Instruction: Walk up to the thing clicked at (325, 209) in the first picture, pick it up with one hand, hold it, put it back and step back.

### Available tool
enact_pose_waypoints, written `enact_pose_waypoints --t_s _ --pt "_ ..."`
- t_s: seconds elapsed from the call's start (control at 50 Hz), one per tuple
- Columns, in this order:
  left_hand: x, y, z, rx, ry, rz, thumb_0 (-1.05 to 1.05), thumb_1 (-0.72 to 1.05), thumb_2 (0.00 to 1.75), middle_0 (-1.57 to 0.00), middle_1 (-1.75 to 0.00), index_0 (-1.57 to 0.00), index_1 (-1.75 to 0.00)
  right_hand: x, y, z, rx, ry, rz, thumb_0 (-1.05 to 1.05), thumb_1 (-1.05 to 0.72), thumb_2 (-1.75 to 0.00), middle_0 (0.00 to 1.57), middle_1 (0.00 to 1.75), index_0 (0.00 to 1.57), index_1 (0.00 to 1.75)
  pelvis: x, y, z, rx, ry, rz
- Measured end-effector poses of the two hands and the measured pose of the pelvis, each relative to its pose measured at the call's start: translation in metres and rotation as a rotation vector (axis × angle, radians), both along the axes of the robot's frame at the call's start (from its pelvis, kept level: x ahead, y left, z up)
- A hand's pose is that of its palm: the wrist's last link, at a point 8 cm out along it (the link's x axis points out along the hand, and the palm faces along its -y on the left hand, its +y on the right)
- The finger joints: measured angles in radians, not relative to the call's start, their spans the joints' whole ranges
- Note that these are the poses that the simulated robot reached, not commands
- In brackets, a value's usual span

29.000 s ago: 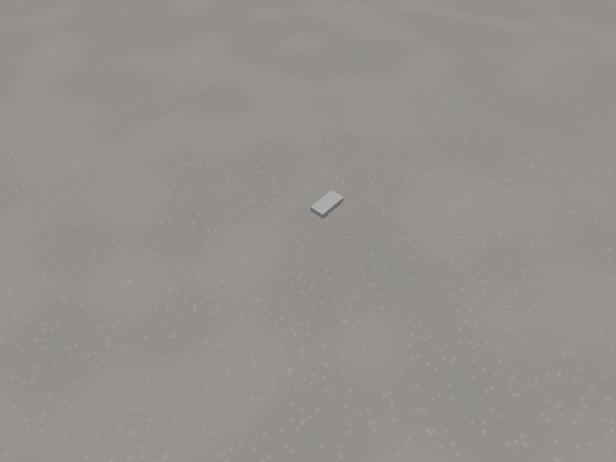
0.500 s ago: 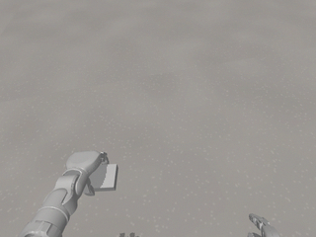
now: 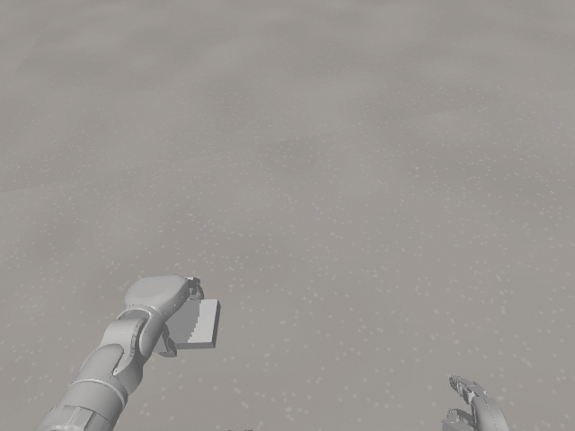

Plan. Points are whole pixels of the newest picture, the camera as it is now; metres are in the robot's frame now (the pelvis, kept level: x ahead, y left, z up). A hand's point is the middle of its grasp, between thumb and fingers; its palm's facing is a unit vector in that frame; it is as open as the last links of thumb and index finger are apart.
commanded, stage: hold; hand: left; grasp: from above
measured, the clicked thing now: (172, 324) +0.30 +0.22 -0.07
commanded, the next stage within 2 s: crouch in 0.68 s
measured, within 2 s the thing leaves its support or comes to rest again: neither
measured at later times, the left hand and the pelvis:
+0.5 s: hand (163, 317) +0.30 +0.22 -0.04, palm faces -0.44 -0.04 -0.90, open 10.1 cm; pelvis +0.01 +0.00 +0.00, yaw +0 degrees
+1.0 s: hand (167, 324) +0.30 +0.22 -0.06, palm faces -0.46 -0.04 -0.89, open 10.1 cm; pelvis +0.01 +0.00 +0.00, yaw +1 degrees
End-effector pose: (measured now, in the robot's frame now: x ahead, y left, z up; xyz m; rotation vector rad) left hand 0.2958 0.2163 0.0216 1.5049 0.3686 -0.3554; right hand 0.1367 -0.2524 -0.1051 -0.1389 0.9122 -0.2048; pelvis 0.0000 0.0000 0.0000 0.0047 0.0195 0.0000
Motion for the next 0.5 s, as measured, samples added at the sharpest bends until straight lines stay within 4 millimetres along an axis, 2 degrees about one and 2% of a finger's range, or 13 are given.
enact_pose_waypoints --t_s 0.14,0.36,0.5 --pt "0.0012 -0.0008 0.0057 -0.001 -0.009 0.0 0.0 0.04 0.43 -0.65 -0.52 -0.67 -0.5 0.005 0.0018 0.0029 0.003 -0.013 0.003 0.01 -0.9 -0.89 0.2 0.3 0.2 0.3 0.0003 -0.0001 0.0014 0.0 -0.008 0.0" --pt "0.0017 0.0005 -0.0016 -0.006 0.022 -0.008 0.0 0.04 0.43 -0.65 -0.52 -0.67 -0.5 0.0101 0.0057 0.0047 0.003 -0.008 0.004 0.01 -0.9 -0.89 0.2 0.3 0.2 0.3 0.0037 0.0018 0.0027 0.0 -0.004 -0.002" --pt "0.0087 0.0077 0.001 0.004 -0.004 0.01 0.0 0.04 0.43 -0.65 -0.52 -0.68 -0.5 0.0084 0.0067 0.0023 0.003 0.016 -0.001 0.01 -0.9 -0.89 0.2 0.3 0.2 0.3 0.0078 0.0034 0.003 -0.002 0.0 -0.001"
